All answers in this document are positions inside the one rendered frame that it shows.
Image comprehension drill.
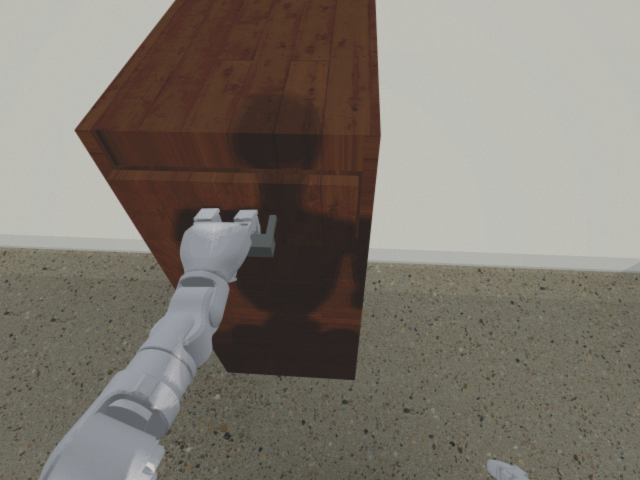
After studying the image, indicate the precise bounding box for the robot left hand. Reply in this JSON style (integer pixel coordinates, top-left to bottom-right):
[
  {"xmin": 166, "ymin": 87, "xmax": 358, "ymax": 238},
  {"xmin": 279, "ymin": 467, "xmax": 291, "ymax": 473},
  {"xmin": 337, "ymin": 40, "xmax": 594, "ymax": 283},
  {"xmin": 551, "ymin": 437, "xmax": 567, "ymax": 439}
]
[{"xmin": 180, "ymin": 208, "xmax": 261, "ymax": 284}]

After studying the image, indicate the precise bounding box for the cabinet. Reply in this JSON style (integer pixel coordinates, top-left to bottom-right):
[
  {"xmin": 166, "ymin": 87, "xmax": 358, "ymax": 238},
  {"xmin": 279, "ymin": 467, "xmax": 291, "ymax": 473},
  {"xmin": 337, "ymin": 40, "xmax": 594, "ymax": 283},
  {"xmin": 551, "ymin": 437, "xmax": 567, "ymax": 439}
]
[{"xmin": 75, "ymin": 0, "xmax": 381, "ymax": 380}]

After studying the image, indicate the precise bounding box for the robot left forearm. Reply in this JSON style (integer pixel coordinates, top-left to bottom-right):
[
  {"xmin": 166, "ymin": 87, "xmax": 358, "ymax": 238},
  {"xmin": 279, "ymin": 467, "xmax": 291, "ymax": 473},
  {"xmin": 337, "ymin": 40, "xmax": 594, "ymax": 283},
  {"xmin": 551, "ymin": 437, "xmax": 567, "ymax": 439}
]
[{"xmin": 39, "ymin": 271, "xmax": 229, "ymax": 480}]

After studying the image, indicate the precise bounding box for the robot right hand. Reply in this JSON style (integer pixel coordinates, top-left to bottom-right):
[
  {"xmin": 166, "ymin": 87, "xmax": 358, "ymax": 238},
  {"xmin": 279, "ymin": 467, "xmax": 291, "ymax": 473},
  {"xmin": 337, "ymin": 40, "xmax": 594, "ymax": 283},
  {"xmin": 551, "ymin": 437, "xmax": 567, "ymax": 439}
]
[{"xmin": 487, "ymin": 459, "xmax": 529, "ymax": 480}]

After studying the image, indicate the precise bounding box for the drawer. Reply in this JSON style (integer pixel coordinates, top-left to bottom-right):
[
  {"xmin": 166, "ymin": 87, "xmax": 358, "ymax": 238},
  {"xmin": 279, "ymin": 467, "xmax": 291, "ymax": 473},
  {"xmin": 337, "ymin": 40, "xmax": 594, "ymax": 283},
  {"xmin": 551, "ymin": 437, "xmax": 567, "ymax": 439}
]
[{"xmin": 108, "ymin": 166, "xmax": 359, "ymax": 248}]

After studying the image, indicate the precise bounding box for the left robot upper arm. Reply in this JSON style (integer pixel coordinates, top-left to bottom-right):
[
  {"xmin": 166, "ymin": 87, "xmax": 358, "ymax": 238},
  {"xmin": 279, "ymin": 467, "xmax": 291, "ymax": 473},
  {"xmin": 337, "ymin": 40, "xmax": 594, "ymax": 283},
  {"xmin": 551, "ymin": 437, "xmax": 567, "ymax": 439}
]
[{"xmin": 47, "ymin": 412, "xmax": 165, "ymax": 480}]

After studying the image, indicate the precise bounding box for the handle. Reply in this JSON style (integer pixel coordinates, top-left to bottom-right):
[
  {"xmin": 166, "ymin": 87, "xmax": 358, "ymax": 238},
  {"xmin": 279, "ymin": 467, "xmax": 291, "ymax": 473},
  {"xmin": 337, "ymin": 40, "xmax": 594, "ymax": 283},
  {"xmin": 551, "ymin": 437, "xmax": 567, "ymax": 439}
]
[{"xmin": 247, "ymin": 215, "xmax": 277, "ymax": 258}]

